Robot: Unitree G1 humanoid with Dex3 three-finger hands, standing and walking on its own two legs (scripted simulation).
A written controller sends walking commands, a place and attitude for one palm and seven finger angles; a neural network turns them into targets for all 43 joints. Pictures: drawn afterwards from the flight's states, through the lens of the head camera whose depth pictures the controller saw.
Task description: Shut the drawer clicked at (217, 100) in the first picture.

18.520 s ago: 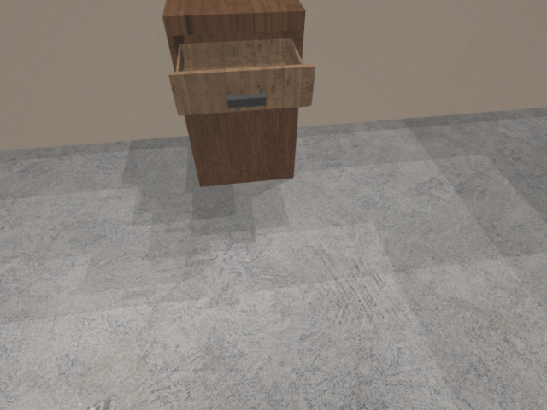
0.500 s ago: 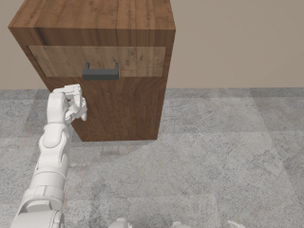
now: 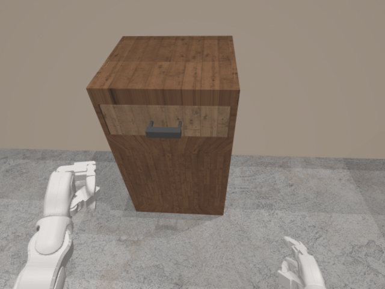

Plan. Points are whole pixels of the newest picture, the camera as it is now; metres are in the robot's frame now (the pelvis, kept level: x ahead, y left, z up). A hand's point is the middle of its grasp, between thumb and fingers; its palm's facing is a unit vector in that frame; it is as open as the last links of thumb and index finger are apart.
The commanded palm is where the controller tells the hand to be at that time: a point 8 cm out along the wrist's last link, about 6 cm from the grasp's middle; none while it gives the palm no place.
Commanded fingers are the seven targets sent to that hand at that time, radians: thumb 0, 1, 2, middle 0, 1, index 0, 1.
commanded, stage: draw the hand back to the body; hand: left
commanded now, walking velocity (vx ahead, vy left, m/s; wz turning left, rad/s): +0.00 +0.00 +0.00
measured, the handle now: (164, 128) +0.65 +0.17 -0.07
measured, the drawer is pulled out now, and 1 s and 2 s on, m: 0.00 0.00 0.00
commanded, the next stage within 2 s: step back with the hand held close in 0.48 s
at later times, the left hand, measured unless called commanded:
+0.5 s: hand (43, 224) +0.17 +0.24 +0.16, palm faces +0.42 -0.82 -0.38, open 3.3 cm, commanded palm +0.12 +0.27 +0.18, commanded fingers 0.00 0.90 0.90 -1.40 -1.60 -1.40 -1.60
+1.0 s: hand (37, 228) +0.17 +0.25 +0.15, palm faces +0.26 -0.82 -0.51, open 3.3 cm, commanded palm +0.11 +0.29 +0.18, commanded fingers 0.00 0.90 0.90 -1.40 -1.60 -1.40 -1.60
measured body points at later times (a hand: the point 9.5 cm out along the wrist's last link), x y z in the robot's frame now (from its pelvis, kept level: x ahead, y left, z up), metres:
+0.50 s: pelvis +0.00 -0.01 +0.01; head -0.02 -0.03 +0.46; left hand +0.14 +0.28 +0.18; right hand +0.19 -0.22 -0.08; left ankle +0.00 +0.10 -0.74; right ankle -0.02 -0.12 -0.74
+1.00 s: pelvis -0.02 +0.01 +0.01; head +0.00 +0.00 +0.46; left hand +0.15 +0.29 +0.18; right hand +0.15 -0.24 -0.08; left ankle +0.00 +0.10 -0.74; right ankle -0.02 -0.12 -0.74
